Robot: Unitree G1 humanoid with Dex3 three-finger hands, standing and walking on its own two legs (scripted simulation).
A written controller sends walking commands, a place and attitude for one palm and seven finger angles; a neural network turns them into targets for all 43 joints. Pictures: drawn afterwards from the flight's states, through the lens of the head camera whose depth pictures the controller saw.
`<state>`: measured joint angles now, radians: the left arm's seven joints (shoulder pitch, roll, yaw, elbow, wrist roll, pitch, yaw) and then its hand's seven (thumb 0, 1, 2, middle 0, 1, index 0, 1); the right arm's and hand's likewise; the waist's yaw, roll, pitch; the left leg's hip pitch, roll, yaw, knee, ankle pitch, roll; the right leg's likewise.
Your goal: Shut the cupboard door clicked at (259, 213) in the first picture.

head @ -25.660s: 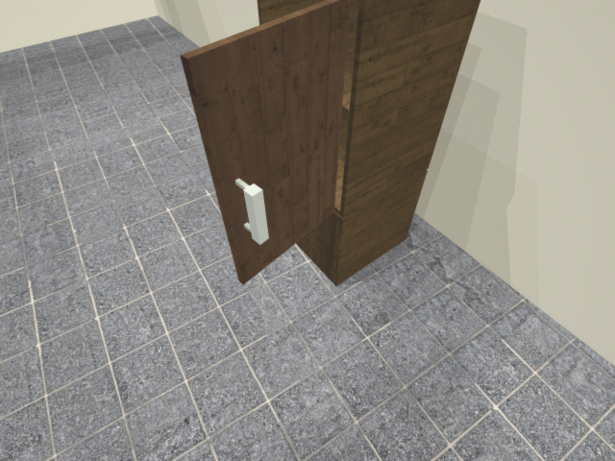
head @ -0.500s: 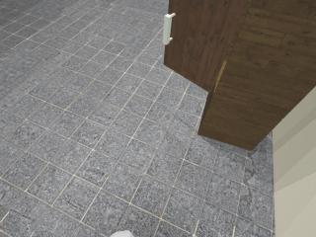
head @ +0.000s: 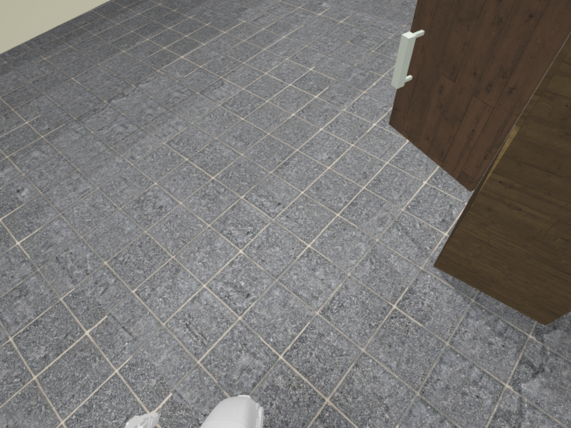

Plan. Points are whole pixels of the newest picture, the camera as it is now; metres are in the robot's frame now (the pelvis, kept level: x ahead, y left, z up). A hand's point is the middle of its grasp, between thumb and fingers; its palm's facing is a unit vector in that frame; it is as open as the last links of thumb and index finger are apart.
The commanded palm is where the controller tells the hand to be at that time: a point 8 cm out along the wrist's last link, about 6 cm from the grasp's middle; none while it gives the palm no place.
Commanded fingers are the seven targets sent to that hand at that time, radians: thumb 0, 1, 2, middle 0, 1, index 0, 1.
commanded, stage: walk to a spot facing it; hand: left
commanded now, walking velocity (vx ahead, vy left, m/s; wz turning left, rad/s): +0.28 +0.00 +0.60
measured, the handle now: (408, 59) +1.01 -0.32 -0.08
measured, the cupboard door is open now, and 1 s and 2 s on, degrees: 67 67 67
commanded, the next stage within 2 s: turn to face it in 1.26 s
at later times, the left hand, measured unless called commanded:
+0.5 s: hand (133, 426) +0.14 +0.26 -0.15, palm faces +0.27 -0.92 -0.27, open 7.4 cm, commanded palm none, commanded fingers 0.00 0.90 0.90 -0.20 -0.30 -0.20 -0.30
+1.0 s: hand (183, 392) +0.19 +0.19 -0.17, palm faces +0.60 -0.77 -0.20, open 7.3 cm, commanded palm none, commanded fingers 0.00 0.90 0.90 -0.20 -0.30 -0.20 -0.30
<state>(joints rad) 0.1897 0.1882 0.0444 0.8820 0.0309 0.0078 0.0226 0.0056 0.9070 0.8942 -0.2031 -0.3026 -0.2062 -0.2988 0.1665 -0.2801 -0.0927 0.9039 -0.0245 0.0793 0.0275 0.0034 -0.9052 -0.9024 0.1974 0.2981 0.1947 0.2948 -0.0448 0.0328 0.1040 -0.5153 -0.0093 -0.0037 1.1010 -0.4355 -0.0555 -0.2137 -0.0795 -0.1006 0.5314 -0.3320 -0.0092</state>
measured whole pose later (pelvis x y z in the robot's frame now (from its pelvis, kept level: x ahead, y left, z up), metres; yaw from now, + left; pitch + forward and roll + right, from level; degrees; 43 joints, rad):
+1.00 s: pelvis +0.33 +0.07 -0.01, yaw +35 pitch +0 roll +1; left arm 0.39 0.16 0.04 1.01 0.03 -0.07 0.00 0.00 0.92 0.89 -0.20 -0.30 -0.21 -0.30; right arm 0.05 -0.21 -0.05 0.90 -0.03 0.02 0.06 0.00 -0.91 -0.90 0.19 0.30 0.19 0.29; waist 0.03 0.00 0.13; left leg -0.55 0.04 0.13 0.74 -0.26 0.05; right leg 0.03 -0.11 -0.40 0.41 -0.42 0.03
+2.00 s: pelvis +0.56 +0.26 -0.01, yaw +32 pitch +1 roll -1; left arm 0.28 0.22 0.09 0.96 0.02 0.06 -0.01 0.01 0.92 0.89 -0.20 -0.30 -0.20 -0.30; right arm 0.10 -0.19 -0.02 0.88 -0.02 0.01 -0.02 0.00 -0.90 -0.90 0.20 0.30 0.20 0.30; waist 0.05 -0.03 0.06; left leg -0.31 0.02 0.03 0.58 -0.28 0.02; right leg -0.37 0.06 0.08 0.78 -0.48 0.01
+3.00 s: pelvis +0.58 +0.30 +0.00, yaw -6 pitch +0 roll -3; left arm 0.14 0.26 0.09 0.88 0.02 0.09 -0.05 0.01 0.91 0.89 -0.20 -0.30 -0.20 -0.30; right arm 0.24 -0.20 -0.01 0.89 -0.03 0.01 -0.02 0.00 -0.90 -0.90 0.20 0.30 0.20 0.30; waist -0.01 0.00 0.09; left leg -0.24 0.14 0.22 0.50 -0.25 0.02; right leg -0.43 -0.03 -0.05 0.96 -0.46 0.06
